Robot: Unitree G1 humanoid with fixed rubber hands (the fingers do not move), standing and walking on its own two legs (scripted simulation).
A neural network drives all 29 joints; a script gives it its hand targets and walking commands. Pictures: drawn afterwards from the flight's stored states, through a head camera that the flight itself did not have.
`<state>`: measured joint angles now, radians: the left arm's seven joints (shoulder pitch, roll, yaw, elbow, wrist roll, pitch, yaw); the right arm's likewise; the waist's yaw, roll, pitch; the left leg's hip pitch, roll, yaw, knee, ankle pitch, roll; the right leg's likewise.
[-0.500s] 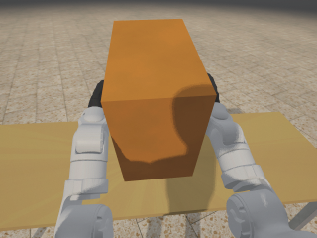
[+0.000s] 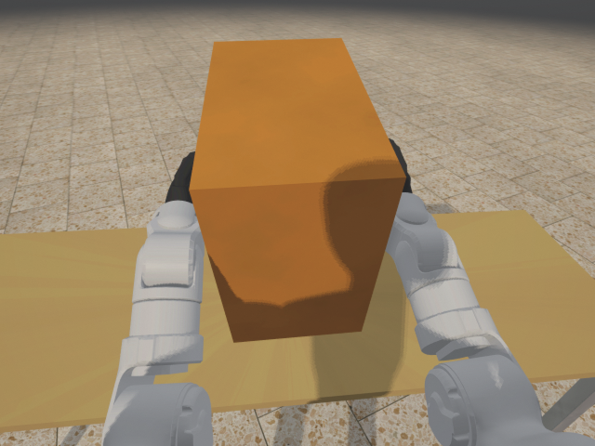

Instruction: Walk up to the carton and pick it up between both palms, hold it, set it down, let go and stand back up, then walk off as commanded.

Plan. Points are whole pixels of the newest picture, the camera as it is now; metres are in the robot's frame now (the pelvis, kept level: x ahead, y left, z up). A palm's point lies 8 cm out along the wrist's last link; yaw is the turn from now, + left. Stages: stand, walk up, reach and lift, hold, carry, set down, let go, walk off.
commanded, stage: hold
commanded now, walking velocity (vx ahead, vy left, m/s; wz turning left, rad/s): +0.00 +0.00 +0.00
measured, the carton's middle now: (288, 188) +0.42 +0.01 +0.20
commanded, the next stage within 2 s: set down in 0.80 s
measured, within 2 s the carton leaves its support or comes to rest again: neither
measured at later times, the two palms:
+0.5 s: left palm (182, 208) +0.37 +0.15 +0.21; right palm (393, 195) +0.38 -0.12 +0.21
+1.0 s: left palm (184, 212) +0.37 +0.15 +0.20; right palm (393, 197) +0.38 -0.12 +0.21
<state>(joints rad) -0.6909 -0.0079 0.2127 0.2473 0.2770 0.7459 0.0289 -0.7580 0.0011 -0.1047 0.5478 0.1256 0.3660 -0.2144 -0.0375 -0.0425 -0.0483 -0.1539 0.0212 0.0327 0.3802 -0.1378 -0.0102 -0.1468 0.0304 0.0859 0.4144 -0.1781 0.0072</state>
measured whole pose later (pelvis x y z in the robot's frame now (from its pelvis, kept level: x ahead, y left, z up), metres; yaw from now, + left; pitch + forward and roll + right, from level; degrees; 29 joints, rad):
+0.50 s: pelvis +0.00 +0.00 +0.00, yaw +0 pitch -5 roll +0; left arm -0.69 -0.01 0.21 0.25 0.28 0.75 0.03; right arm -0.76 0.00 -0.10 0.55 0.13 0.37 -0.21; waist -0.04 -0.04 -0.05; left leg -0.15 0.02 0.03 0.38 -0.14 -0.01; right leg -0.15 0.03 0.09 0.41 -0.18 0.01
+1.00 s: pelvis +0.00 +0.00 +0.00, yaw +0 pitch -5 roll +0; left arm -0.69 -0.01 0.23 0.28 0.30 0.72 -0.01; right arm -0.76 0.00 -0.10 0.55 0.13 0.37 -0.22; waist -0.04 -0.04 -0.04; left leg -0.15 0.02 0.03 0.38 -0.14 -0.01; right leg -0.15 0.03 0.09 0.41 -0.18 0.01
